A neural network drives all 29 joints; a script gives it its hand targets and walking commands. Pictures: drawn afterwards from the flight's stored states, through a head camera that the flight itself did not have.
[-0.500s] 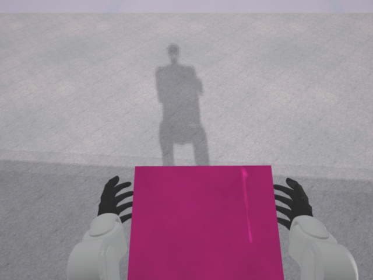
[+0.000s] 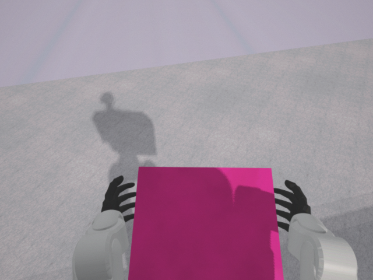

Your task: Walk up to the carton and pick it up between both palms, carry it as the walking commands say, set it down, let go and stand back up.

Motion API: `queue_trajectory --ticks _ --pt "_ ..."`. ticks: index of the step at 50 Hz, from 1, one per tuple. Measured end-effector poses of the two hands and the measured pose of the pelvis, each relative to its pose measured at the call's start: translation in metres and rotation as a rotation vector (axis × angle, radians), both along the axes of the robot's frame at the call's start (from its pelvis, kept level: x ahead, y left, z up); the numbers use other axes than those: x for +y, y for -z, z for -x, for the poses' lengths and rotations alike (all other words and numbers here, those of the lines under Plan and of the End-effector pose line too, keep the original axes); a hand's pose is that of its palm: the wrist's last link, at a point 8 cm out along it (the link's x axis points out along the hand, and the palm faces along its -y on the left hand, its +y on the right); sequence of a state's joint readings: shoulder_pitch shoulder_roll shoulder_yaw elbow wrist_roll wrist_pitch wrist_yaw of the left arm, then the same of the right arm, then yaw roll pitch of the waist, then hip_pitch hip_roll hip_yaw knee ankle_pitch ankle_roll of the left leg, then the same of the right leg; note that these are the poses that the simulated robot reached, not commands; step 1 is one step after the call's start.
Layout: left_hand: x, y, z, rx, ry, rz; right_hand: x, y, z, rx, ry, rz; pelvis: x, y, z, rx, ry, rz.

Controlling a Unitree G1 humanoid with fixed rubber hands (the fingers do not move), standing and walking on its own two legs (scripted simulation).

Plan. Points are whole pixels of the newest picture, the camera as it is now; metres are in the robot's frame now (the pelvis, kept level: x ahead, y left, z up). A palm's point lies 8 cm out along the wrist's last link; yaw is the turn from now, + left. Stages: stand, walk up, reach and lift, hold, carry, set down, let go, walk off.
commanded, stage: carry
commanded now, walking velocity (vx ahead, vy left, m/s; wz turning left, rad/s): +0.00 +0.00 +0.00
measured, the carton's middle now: (203, 225) +0.27 +0.00 -0.02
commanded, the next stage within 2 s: none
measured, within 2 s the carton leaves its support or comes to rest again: neither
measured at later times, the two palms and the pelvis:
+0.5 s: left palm (114, 146) +0.43 +0.21 +0.08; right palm (252, 142) +0.44 -0.13 +0.07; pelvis +0.19 +0.02 -0.01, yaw +4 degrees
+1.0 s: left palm (131, 99) +0.62 +0.20 +0.09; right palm (244, 108) +0.59 -0.14 +0.06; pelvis +0.37 +0.04 -0.02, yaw -4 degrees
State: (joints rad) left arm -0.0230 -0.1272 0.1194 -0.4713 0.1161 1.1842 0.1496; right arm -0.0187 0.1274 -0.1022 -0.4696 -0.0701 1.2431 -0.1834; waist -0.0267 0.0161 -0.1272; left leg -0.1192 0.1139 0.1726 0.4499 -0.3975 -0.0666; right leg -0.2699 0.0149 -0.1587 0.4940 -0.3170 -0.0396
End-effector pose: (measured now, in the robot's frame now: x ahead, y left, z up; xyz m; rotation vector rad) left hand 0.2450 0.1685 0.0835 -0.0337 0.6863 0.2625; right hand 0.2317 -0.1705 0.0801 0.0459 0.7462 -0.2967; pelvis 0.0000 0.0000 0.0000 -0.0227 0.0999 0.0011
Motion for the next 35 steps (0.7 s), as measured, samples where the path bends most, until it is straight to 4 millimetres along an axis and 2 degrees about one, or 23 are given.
queue_trajectory --ticks 3,10,14,17,24,28,35 --pt "0.011 0.004 -0.016 0.024 -0.056 0.017 0.011 0.0 -0.034 0.025 -0.048 0.008 0.0 -0.004 -0.02 0.014 0.0 0.0" --pt "0.026 -0.011 -0.061 -0.003 -0.12 0.046 0.026 -0.018 -0.097 -0.004 -0.11 0.034 0.002 -0.021 -0.067 0.016 -0.095 -0.049" --pt "0.045 -0.016 -0.093 -0.059 -0.121 0.019 0.045 -0.016 -0.129 -0.06 -0.115 0.011 0.017 -0.011 -0.103 -0.014 -0.088 0.001" --pt "0.051 -0.016 -0.118 -0.073 -0.12 0.014 0.051 -0.011 -0.152 -0.073 -0.117 0.008 0.024 -0.003 -0.131 -0.011 -0.06 -0.003" --pt "0.042 0.0 -0.174 -0.032 -0.094 0.0 0.041 0.005 -0.203 -0.037 -0.092 -0.002 0.021 0.007 -0.18 -0.023 -0.063 -0.009" --pt "0.036 0.005 -0.201 0.019 -0.085 -0.013 0.035 0.016 -0.225 0.014 -0.077 -0.021 0.02 0.005 -0.211 -0.001 -0.063 -0.011" --pt "0.031 -0.001 -0.254 -0.009 -0.049 0.006 0.03 0.004 -0.266 -0.016 -0.037 -0.006 0.021 -0.003 -0.249 0.018 -0.024 0.001"
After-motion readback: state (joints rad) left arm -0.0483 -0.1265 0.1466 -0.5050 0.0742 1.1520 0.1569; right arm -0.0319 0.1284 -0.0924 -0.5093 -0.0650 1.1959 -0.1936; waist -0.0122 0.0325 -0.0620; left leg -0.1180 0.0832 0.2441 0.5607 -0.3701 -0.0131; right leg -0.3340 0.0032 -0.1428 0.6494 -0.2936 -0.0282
